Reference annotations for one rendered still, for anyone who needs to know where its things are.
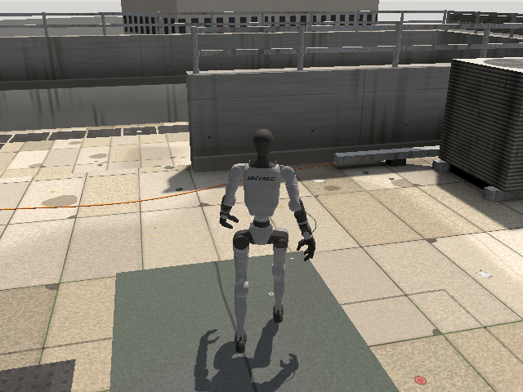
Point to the robot right shin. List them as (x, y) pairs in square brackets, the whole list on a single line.
[(279, 289)]

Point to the robot right upper arm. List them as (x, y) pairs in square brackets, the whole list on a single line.
[(291, 185)]

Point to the right robot foot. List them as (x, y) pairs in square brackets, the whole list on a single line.
[(278, 317)]

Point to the robot left upper arm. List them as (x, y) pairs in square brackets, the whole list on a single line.
[(232, 184)]

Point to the left robot hand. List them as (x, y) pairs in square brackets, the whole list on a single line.
[(225, 224)]

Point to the right robot hand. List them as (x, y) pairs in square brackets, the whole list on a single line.
[(311, 247)]

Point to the left robot forearm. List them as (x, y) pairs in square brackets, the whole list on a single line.
[(225, 210)]

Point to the right robot forearm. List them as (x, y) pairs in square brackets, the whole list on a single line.
[(303, 222)]

